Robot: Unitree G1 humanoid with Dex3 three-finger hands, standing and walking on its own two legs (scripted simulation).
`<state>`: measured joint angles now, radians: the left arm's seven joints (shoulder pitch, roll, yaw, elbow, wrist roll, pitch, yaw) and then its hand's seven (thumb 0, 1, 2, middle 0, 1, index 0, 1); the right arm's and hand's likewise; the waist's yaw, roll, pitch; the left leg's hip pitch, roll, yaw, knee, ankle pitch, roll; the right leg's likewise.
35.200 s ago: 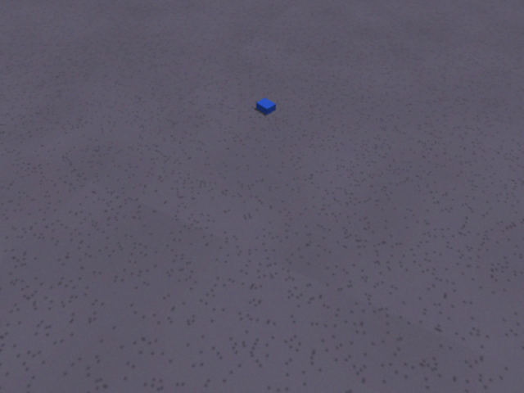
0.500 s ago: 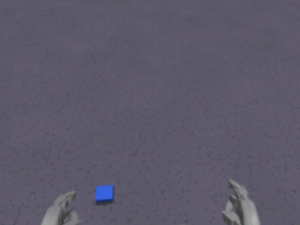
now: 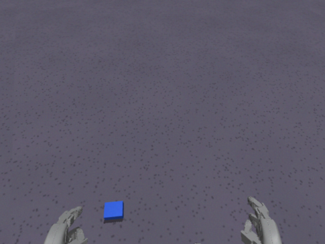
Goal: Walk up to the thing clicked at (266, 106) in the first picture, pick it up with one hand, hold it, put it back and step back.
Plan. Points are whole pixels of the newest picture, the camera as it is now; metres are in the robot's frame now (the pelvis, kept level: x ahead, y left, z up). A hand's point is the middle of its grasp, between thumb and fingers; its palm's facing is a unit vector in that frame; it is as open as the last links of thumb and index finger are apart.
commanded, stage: home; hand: left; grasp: from above
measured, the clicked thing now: (114, 210) +0.44 +0.25 -0.69
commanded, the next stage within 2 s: stand in 0.40 s
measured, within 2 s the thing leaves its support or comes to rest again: neither
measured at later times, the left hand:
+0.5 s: hand (84, 243) +0.16 +0.18 -0.05, palm faces +0.05 -0.98 -0.20, open 7.4 cm
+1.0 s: hand out of the picture +0.04 +0.24 -0.11, palm faces +0.06 -0.94 -0.32, open 7.4 cm
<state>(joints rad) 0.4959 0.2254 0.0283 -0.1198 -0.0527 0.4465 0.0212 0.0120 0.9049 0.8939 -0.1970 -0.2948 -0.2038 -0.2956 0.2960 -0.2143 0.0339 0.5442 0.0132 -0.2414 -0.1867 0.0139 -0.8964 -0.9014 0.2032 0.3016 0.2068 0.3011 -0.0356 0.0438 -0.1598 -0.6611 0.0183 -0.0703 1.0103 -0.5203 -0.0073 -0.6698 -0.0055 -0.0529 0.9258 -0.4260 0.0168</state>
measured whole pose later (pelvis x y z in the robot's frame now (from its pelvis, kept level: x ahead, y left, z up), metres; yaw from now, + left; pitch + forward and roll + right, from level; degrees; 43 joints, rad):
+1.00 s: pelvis +0.00 +0.00 +0.05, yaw +1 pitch -3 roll +0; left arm 0.22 0.28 0.04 1.01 0.03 0.02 0.04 0.01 0.90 0.89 -0.20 -0.30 -0.21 -0.30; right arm 0.19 -0.28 -0.04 1.01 -0.03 0.00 -0.03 0.01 -0.90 -0.90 0.20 0.30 0.20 0.30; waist 0.02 0.01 0.06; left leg -0.18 -0.02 -0.05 0.54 -0.31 0.01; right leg -0.21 -0.05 -0.04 0.52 -0.26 0.03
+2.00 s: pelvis +0.00 -0.02 +0.07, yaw +1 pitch -4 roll +0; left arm 0.09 0.30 0.04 1.17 0.02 0.00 0.01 0.01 0.90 0.89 -0.20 -0.30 -0.21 -0.30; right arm 0.13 -0.32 -0.01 1.13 -0.02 0.00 -0.02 0.01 -0.90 -0.90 0.20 0.30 0.21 0.30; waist 0.01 0.02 0.07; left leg -0.07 0.01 -0.06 0.34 -0.21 -0.02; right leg -0.10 -0.02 -0.06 0.33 -0.16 0.00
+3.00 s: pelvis +0.01 -0.02 +0.07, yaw +1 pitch -3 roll +0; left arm 0.10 0.32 0.02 1.15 0.01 -0.01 0.00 0.01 0.90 0.89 -0.20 -0.30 -0.21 -0.30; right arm 0.13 -0.34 0.00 1.13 -0.01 0.00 -0.01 0.01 -0.90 -0.90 0.20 0.30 0.21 0.30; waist 0.01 0.02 0.06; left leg -0.07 0.02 -0.06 0.31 -0.20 -0.03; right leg -0.11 -0.01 -0.05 0.33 -0.17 -0.01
